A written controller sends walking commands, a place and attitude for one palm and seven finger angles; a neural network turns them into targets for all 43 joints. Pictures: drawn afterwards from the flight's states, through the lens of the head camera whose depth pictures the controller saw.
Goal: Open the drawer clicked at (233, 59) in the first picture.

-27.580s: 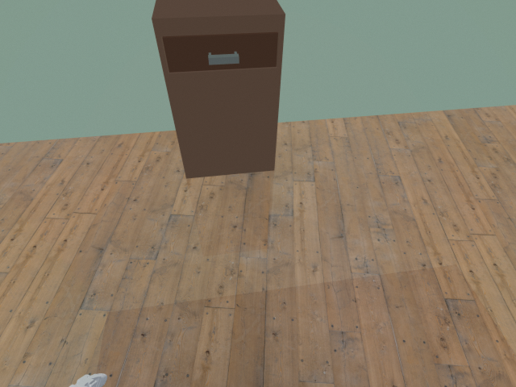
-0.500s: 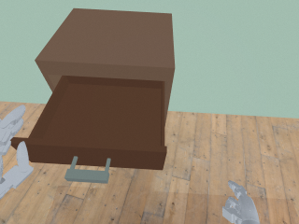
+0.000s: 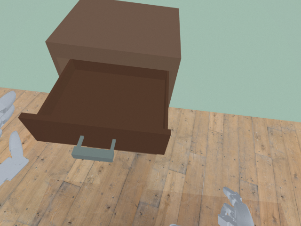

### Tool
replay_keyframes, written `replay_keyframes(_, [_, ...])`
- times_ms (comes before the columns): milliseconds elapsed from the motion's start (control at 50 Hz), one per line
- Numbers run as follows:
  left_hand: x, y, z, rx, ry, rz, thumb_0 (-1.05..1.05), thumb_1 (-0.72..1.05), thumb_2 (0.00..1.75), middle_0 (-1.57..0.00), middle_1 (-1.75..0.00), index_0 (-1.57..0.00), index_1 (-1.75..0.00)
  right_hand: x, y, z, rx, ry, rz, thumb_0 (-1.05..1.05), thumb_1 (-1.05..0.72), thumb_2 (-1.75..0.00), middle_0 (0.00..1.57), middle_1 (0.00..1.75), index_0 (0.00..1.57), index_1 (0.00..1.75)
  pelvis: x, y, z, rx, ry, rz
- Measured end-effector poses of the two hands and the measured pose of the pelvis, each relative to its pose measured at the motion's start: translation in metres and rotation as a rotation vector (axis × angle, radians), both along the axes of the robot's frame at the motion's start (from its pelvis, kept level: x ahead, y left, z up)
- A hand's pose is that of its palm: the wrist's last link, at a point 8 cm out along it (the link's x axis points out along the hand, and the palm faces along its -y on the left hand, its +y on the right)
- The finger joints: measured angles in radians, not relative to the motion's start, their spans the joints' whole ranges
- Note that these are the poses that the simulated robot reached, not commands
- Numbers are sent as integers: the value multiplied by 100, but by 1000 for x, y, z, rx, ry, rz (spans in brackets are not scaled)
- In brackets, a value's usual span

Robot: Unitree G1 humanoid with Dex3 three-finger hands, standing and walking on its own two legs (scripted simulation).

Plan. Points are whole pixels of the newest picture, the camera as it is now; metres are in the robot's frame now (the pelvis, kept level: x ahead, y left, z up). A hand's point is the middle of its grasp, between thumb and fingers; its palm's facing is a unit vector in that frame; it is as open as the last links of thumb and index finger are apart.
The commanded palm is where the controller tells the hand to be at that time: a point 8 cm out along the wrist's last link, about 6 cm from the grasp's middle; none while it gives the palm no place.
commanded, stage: step back with the hand held close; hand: left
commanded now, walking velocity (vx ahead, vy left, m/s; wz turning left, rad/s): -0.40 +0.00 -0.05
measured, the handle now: (95, 147) +0.35 +0.19 -0.07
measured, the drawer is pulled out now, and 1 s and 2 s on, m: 0.30 0.30 0.30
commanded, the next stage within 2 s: stop stepping back and stand still in 0.40 s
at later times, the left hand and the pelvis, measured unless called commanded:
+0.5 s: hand out of the picture +0.07 +0.18 +0.15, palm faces +0.27 -0.82 -0.51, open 7.4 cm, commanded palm +0.01 +0.22 +0.19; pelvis -0.13 -0.06 +0.01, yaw -2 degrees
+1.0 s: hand out of the picture -0.06 +0.18 +0.15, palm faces +0.38 -0.85 -0.36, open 7.4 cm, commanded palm -0.12 +0.23 +0.19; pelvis -0.25 -0.06 +0.00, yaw +1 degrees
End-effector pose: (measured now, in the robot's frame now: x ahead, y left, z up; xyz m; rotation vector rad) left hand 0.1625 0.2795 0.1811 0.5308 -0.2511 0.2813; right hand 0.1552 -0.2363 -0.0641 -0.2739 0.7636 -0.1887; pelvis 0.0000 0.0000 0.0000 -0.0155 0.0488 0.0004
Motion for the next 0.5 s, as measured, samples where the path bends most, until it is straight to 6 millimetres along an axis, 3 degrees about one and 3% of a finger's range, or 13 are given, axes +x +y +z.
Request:
replay_keyframes(80, [-9,-6,13,21,-8,-5,2,89,90,-21,-30,-21,-30,-10,6,1,44,-18,5,2,-90,-90,21,30,20,29,-11,-4,5,-17,15,-24])
replay_keyframes(180, [-18,-34,11,16,4,-61,1,90,90,-21,-30,-21,-30,-21,2,-4,101,-57,29,1,-90,-90,21,30,20,30,-37,-20,3,-1,27,-69])
replay_keyframes(260, [-32,-64,4,22,59,-121,1,90,90,-21,-30,-21,-30,-38,-14,-11,133,-81,41,1,-90,-90,21,30,20,30,-70,-37,0,-17,20,-77])
replay_keyframes(320, [-55,-83,9,46,86,-162,2,89,90,-21,-30,-21,-30,-60,-34,-12,142,-58,8,1,-90,-90,21,30,20,30,-89,-48,3,-19,7,-57])
replay_keyframes(400, [-91,-81,13,59,115,-116,1,89,90,-22,-30,-22,-30,-91,-60,-1,91,-17,-60,1,-90,-90,21,30,20,30,-101,-57,11,46,30,-58])
replay_keyframes(500, [-124,-65,-3,11,140,17,1,89,90,-22,-30,-22,-30,-116,-77,8,6,-2,-70,2,-90,-90,20,30,20,29,-128,-59,14,51,36,-34])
